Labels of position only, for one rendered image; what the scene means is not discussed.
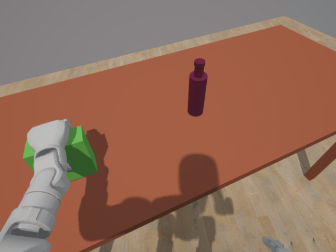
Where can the sponge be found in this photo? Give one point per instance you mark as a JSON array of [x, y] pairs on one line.
[[79, 154]]

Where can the robot left upper arm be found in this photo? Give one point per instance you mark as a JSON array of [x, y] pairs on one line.
[[13, 243]]

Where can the robot right hand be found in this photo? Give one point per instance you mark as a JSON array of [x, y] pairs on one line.
[[274, 245]]

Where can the robot left hand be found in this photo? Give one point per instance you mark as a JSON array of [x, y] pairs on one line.
[[54, 132]]

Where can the robot left forearm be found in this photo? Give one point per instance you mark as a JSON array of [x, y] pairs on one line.
[[35, 215]]

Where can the table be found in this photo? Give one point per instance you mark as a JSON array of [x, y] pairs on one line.
[[270, 94]]

